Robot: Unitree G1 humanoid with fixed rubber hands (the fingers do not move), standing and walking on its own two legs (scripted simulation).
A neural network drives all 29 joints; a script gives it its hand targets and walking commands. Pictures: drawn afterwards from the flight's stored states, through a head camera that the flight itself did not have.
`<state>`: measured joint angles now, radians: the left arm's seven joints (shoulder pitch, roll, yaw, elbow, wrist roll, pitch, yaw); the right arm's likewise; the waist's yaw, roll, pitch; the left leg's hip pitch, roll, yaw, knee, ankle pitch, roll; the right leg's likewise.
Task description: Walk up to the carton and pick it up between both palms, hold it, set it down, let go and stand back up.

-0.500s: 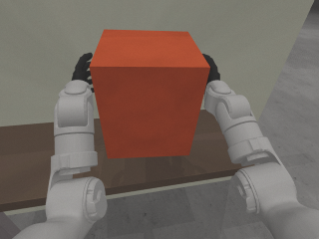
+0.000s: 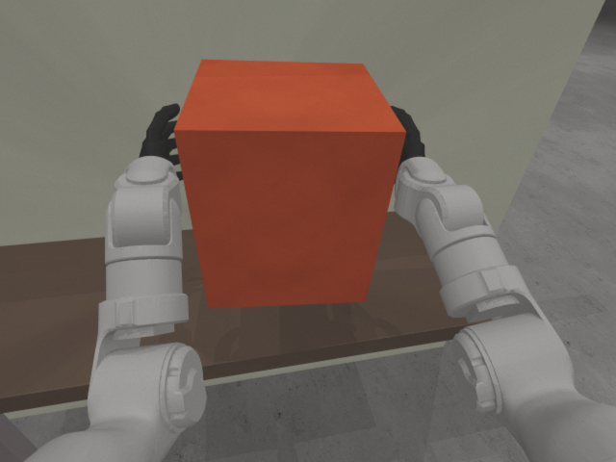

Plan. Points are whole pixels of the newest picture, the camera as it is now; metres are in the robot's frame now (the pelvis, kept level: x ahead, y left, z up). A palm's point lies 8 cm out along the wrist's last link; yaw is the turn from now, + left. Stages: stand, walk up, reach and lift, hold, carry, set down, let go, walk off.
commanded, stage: hold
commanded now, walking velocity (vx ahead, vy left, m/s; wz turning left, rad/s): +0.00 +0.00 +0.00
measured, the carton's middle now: (286, 184) +0.40 +0.01 +0.21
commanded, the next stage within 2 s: none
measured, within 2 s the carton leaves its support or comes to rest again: neither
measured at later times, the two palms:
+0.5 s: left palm (152, 172) +0.36 +0.16 +0.25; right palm (404, 169) +0.37 -0.14 +0.25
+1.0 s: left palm (154, 168) +0.37 +0.16 +0.25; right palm (403, 163) +0.37 -0.14 +0.25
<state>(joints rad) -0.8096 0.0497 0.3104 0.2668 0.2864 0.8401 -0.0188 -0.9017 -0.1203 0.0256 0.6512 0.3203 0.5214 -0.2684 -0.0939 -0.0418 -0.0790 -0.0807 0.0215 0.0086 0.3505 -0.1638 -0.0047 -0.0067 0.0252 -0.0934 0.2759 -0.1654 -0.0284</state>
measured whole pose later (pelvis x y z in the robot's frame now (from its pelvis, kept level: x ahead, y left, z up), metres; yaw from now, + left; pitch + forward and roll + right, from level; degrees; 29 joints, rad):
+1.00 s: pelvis +0.00 +0.00 +0.00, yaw +0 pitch -6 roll -1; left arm -0.81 0.06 0.31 0.27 0.28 0.83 -0.02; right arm -0.91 -0.12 0.03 0.65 0.32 0.52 -0.27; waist -0.09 -0.05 -0.08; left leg -0.08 0.02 0.00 0.35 -0.17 -0.01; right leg 0.00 0.03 -0.10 0.27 -0.17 -0.03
